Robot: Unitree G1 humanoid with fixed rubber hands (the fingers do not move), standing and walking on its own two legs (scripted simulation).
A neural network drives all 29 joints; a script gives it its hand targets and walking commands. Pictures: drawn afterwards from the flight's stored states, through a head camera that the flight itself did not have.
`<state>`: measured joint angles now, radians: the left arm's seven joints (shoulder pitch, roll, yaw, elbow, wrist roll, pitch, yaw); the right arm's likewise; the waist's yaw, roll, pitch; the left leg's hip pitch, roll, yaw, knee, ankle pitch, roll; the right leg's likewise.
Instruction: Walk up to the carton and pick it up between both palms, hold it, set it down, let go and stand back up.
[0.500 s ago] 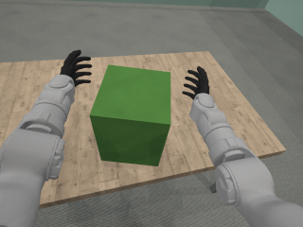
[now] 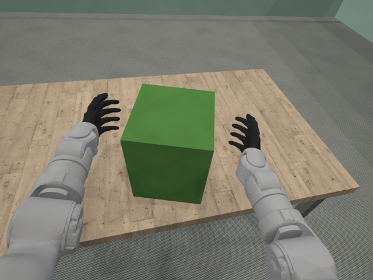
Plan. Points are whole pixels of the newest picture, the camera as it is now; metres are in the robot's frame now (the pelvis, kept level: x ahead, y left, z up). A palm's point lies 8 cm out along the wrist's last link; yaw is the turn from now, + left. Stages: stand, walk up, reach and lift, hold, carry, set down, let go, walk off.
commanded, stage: set down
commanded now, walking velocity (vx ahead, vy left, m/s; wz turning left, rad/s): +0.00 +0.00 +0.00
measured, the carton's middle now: (172, 146) +0.48 -0.01 -0.01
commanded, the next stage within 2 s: none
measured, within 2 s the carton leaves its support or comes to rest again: neither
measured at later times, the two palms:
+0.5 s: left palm (79, 162) +0.38 +0.20 +0.06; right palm (246, 177) +0.32 -0.17 +0.04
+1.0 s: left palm (69, 204) +0.31 +0.22 +0.01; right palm (244, 210) +0.26 -0.16 +0.00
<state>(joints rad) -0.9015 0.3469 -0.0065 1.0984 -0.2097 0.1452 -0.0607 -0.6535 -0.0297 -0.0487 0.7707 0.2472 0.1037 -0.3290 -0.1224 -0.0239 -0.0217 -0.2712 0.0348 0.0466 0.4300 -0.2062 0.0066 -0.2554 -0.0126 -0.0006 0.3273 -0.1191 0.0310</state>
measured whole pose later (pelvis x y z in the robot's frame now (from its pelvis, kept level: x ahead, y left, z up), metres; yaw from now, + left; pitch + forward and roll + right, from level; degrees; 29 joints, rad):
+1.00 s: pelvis +0.02 +0.00 +0.00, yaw +1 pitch -2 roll -2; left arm -0.16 0.31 0.01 0.51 -0.18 -0.01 -0.16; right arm 0.02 0.05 0.03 0.44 0.13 -0.22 -0.34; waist -0.01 0.00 0.07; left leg -0.16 0.05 0.04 0.46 -0.26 0.00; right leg -0.13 0.00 -0.02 0.34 -0.17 0.03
